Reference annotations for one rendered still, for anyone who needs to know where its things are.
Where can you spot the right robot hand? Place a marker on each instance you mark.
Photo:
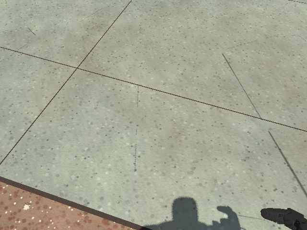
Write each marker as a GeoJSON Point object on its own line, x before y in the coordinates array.
{"type": "Point", "coordinates": [289, 217]}

